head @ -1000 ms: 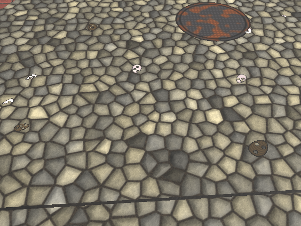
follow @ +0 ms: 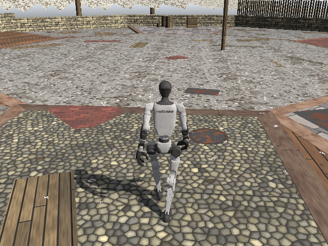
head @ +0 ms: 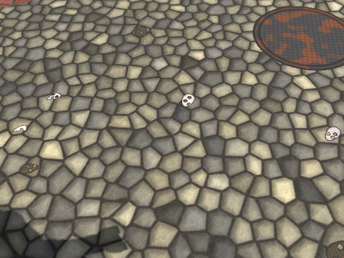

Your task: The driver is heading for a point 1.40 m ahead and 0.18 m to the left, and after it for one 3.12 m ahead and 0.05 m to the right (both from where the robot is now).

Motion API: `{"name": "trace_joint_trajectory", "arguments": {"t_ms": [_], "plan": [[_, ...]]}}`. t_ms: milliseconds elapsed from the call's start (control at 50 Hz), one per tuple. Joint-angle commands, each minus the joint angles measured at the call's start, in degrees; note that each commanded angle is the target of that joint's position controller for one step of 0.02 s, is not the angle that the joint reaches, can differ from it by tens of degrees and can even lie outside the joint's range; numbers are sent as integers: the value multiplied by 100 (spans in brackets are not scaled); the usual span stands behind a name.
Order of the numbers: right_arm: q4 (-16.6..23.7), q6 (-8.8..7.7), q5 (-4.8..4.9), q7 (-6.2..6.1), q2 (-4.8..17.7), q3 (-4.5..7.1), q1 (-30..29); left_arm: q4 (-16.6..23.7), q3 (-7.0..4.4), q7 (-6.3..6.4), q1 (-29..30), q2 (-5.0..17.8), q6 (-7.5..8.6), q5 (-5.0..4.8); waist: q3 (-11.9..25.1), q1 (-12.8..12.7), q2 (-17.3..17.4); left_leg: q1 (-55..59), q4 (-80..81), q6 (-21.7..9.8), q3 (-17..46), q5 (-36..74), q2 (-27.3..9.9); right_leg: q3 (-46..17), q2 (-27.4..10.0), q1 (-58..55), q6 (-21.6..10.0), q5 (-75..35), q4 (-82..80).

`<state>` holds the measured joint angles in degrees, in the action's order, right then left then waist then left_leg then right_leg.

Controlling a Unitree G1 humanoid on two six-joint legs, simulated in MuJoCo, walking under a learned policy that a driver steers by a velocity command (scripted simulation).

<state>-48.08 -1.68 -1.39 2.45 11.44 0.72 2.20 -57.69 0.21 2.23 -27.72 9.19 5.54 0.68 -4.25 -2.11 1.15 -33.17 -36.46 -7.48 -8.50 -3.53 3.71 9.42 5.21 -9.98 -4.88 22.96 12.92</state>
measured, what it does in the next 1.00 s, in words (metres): walks ahead, turning left: left foot, then right foot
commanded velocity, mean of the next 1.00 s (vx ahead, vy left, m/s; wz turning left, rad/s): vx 0.50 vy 0.00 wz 0.37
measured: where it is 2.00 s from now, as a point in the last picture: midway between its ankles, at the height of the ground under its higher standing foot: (160, 124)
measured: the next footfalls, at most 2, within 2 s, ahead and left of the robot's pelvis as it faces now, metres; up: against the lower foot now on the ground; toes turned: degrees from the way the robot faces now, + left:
left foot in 0.06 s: +0.18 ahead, +0.03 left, +0.00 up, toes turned +5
right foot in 0.58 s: +0.53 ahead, -0.07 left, +0.00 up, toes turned +22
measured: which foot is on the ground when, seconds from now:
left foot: up 0.00-0.04, down 0.06-0.58, up 0.60-1.00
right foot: down 0.00-0.06, up 0.08-0.56, down 0.58-1.00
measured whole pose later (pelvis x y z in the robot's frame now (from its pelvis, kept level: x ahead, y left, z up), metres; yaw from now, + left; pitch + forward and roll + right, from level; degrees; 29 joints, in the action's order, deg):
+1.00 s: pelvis +0.53 +0.05 +0.02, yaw +22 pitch +2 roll -2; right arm -43.4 -2.7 -1.8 2.5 12.8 -0.1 1.2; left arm -54.2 -1.6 -1.0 -28.4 12.3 4.6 0.6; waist -1.5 -5.4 1.9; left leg -31.3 -35.7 -1.0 -0.4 -6.3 -2.5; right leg 0.8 2.9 1.5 -2.0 15.6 15.5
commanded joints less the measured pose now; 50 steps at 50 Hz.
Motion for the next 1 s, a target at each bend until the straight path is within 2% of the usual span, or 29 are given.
{"name": "trace_joint_trajectory", "arguments": {"t_ms": [20,40,60,80,100,120,140,160,200,240,340,420,460,500,520,540,560,580,600,620,640,660,700,740,780,840,900,940,1000], "plan": [[-213,-57,-18,-63,785,249,1558,221,-257,148,133,1198,-25,22,761,960,-782,2037,223,-458,21,-381,342,-115,-1817,697,321,-8094,2500],[-450,-80,-48,-95,963,357,2331,325,-307,102,447,1339,-54,-1,1023,1403,-658,2987,798,-715,341,-311,231,-5,-1648,1312,332,-7005,3940],[-502,-45,-51,-158,1304,488,2674,547,-271,14,656,1109,-33,41,1314,1464,211,4056,889,-1163,1842,-684,-941,64,-970,2714,290,-2738,6077],[-354,-6,-30,-167,1620,550,2252,868,-212,-71,218,680,-12,37,1672,741,1024,5155,1243,-2150,4805,-249,-2217,-718,-70,4786,416,921,7796],[-352,17,164,-174,1443,565,1992,999,-233,-139,661,989,73,108,1229,828,204,4685,2047,-2154,4829,-1592,-2178,-1429,-426,5471,265,266,7469],[-279,19,149,-196,1140,499,1632,1122,-259,-203,983,1127,146,52,481,618,-118,3762,2478,-1863,4331,-1955,-2078,-1392,-678,5448,232,-240,6910],[-256,-6,98,-196,856,428,1387,1105,-283,-211,1040,1139,152,48,35,310,-552,2947,2657,-1540,3890,-1435,-1835,-1318,-860,5096,257,-450,6352],[-226,-70,95,-217,767,385,1293,1104,-270,-204,1014,1065,55,127,-69,105,-692,2438,2660,-1336,3474,-768,-1542,-1324,-981,4730,364,-474,5981],[-239,-208,110,-219,864,370,1351,1125,-216,-237,922,848,-185,238,7,-55,-540,1885,2651,-1171,2857,187,-1176,-1193,-1077,4235,544,-531,5420],[-287,-268,128,-212,1074,416,1552,1309,-201,-256,1228,802,-284,231,41,-17,-297,1712,2646,-1042,2520,737,-930,-1032,-1109,4231,674,-950,4864],[-376,-208,146,-222,1079,423,2353,1786,-203,-302,2483,890,-349,178,116,533,168,2494,2396,-503,2566,1230,-739,-948,-1009,4865,776,-2166,3589],[-367,-169,85,-281,1122,430,2762,2088,-147,-350,3264,910,-319,150,127,830,290,3302,2077,-524,2823,1616,-812,-965,-786,5165,745,-2129,2889],[-333,-161,35,-307,1177,443,2837,2234,-116,-368,3521,925,-262,117,126,887,360,3564,1852,-557,2967,1921,-900,-967,-645,5064,679,-1973,2497],[-239,-169,19,-356,1272,473,2640,2267,-126,-362,3358,1025,-199,81,165,704,441,3501,1641,-435,3109,2096,-992,-1068,-546,4415,561,-1840,1999],[-157,-179,22,-364,1342,490,2377,2177,-160,-335,2971,1121,-169,60,253,467,479,3231,1432,-301,3087,2381,-961,-1069,-442,3684,466,-1646,1725],[-115,-215,24,-339,1407,499,2211,1966,-229,-283,2322,1279,-133,51,546,195,440,3075,935,-180,3006,2949,-873,-977,-286,2785,343,-1511,1570],[-115,-273,74,-279,1389,488,2130,1729,-310,-211,1478,1457,-61,81,987,-217,163,2796,-74,-42,2701,2958,-585,-1032,-434,1643,158,-1749,1255],[22,-339,138,-227,1034,388,2200,1644,-403,-104,547,1806,-11,216,1797,-521,-305,2069,-1515,58,2371,1416,-308,-2154,-1589,304,-121,-688,1190],[92,-317,319,-229,501,287,3015,1613,-533,-93,426,2286,-78,318,2448,-116,-1779,344,-3139,294,1675,-2622,616,-4853,-3069,-1005,-919,-512,740],[-72,-255,90,-284,1008,331,2979,1590,-519,-158,672,1847,-146,180,1954,-1,-1118,-235,-3658,220,1696,-2487,161,-5419,-2921,-410,-978,267,430],[-84,-231,27,-249,1029,348,2528,1634,-415,-197,1093,1350,-141,119,1093,68,-514,-231,-3618,246,1671,-1886,-53,-4485,-2629,462,-859,230,274],[8,-229,-2,-212,938,319,2150,1606,-352,-237,1330,1084,-119,128,676,103,-214,-149,-3367,276,1597,-1572,-199,-3726,-2330,1061,-733,-411,159],[88,-145,-77,-119,825,299,1965,1410,-307,-244,1249,981,-57,106,430,252,-595,93,-2982,340,1515,-1488,-373,-2783,-1878,1626,-544,-1485,-20],[97,-77,-106,-72,725,270,1963,1214,-310,-292,976,990,56,50,493,315,-695,170,-2813,375,1447,-1470,-336,-2418,-1796,1692,-592,-2369,-61],[198,-51,-125,-34,673,240,1681,1082,-326,-314,811,1044,119,8,415,341,-687,-100,-2578,422,1363,-1244,-403,-2158,-1799,1681,-672,-2570,-233],[495,-71,-141,22,587,145,834,923,-316,-319,587,1014,85,-10,176,242,-643,-385,-1712,544,988,-607,-689,-1827,-1661,1781,-687,-2531,-499],[722,-118,-85,50,408,12,68,780,-336,-323,298,1105,41,-38,90,56,-642,142,-540,667,682,-108,-641,-1604,-1441,2018,-607,-2790,-438],[780,-139,-37,29,465,-6,-166,712,-380,-314,121,1277,10,-22,99,-9,-634,471,-106,708,615,-89,-526,-1690,-1514,1966,-590,-2976,-277],[841,-206,-15,-52,621,29,-242,646,-412,-286,30,1380,-46,3,133,37,-641,858,332,623,671,-377,-437,-2015,-1701,1694,-535,-3111,84]]}}
Keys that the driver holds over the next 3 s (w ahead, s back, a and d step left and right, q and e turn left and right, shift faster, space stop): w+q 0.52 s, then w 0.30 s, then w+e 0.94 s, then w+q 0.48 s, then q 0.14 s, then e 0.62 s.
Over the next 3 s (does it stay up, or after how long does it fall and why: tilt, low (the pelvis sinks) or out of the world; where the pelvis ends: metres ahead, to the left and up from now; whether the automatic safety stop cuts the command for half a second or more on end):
stays up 1.36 0.13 0.01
